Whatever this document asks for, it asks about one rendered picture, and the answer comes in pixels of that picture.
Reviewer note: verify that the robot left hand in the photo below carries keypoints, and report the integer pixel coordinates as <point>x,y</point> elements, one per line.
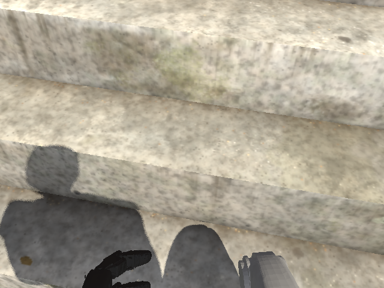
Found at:
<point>113,266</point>

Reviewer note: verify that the robot right thigh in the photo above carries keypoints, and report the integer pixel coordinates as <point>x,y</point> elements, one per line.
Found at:
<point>265,270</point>

